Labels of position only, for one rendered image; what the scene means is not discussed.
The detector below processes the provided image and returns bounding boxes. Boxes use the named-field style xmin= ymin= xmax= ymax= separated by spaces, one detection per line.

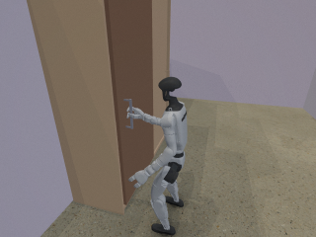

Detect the left robot hand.
xmin=128 ymin=170 xmax=148 ymax=188

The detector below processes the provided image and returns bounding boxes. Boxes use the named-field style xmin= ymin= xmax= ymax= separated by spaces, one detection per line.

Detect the robot torso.
xmin=163 ymin=105 xmax=188 ymax=172

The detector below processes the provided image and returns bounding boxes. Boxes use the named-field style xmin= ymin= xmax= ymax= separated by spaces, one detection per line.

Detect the wardrobe door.
xmin=152 ymin=0 xmax=168 ymax=151
xmin=104 ymin=0 xmax=154 ymax=205

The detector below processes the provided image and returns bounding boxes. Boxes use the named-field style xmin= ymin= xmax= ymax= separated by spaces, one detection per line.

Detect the right robot hand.
xmin=126 ymin=107 xmax=144 ymax=119

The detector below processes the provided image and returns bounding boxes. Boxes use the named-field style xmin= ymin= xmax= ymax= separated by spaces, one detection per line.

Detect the right robot forearm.
xmin=142 ymin=114 xmax=161 ymax=126

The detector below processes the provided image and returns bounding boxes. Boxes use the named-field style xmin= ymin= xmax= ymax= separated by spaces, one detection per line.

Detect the humanoid robot head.
xmin=158 ymin=77 xmax=184 ymax=112

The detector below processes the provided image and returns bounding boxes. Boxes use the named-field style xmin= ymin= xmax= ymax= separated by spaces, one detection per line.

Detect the left robot forearm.
xmin=143 ymin=148 xmax=174 ymax=177

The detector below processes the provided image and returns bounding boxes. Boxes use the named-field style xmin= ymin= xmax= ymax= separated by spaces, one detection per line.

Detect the left robot upper arm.
xmin=160 ymin=113 xmax=177 ymax=157

